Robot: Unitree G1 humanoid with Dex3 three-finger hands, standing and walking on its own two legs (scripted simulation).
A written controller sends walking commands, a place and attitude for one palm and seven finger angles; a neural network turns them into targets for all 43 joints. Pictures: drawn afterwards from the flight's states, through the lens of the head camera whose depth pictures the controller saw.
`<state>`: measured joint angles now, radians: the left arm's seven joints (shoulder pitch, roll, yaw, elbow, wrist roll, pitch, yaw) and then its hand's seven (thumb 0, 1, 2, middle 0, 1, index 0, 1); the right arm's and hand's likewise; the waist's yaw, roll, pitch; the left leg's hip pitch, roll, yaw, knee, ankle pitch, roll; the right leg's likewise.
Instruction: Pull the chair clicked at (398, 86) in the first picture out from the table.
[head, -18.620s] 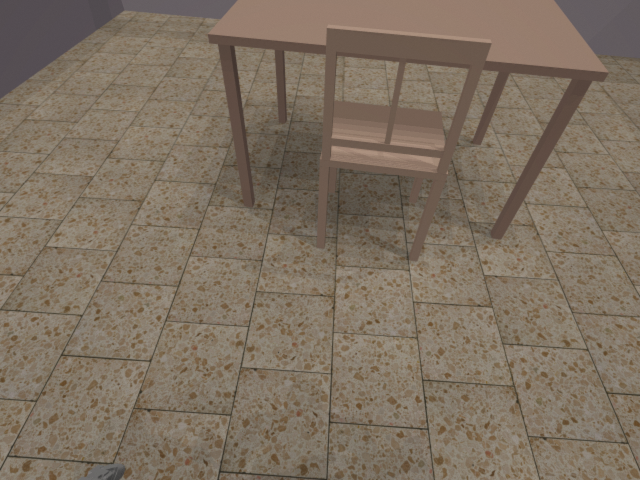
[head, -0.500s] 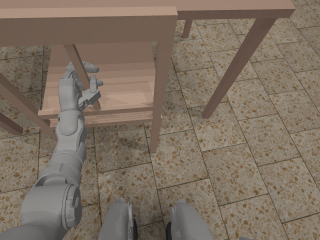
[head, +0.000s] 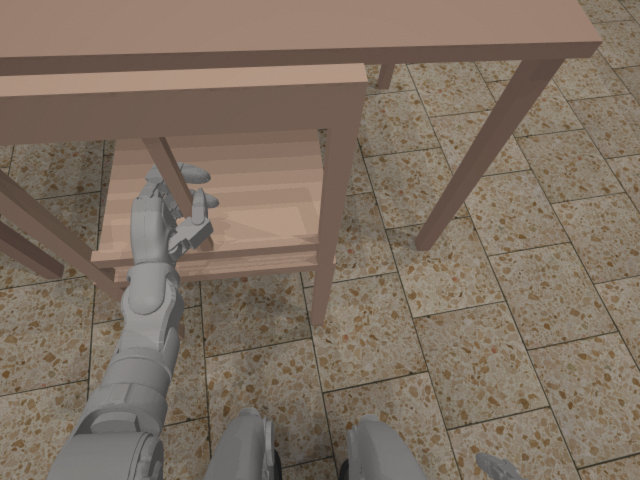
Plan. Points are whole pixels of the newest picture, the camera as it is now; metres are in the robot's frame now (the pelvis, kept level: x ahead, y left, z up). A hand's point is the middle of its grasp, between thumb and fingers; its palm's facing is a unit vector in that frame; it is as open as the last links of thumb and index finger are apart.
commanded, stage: hook a spindle and tug to test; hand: left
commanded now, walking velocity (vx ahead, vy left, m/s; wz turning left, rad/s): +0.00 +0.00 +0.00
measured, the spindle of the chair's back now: (185, 202) +0.45 +0.17 +0.01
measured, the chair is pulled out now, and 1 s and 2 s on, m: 0.02 0.11 0.21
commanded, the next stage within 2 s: step backward, pulling the chair out in 0.04 s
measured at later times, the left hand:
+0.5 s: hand (204, 226) +0.41 +0.13 +0.03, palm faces -0.01 -0.99 -0.13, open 4.8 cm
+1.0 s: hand (217, 282) +0.34 +0.11 +0.04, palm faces -0.03 -0.99 -0.14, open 4.9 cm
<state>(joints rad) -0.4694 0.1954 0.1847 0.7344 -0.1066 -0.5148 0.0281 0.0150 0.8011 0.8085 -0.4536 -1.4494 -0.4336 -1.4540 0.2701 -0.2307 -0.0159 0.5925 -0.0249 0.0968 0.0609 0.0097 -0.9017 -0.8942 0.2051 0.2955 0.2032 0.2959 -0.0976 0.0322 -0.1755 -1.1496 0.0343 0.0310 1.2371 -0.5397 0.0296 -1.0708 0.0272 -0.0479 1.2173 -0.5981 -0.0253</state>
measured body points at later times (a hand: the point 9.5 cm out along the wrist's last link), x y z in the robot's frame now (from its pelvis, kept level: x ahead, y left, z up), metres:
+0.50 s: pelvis +0.02 +0.01 +0.09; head +0.12 +0.03 +0.53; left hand +0.40 +0.19 +0.05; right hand +0.09 -0.25 -0.03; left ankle +0.01 +0.10 -0.63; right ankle -0.02 -0.11 -0.62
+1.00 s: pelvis -0.03 +0.00 +0.10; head +0.06 +0.00 +0.54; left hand +0.33 +0.16 +0.05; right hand +0.05 -0.28 -0.03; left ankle +0.01 +0.10 -0.63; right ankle -0.02 -0.11 -0.63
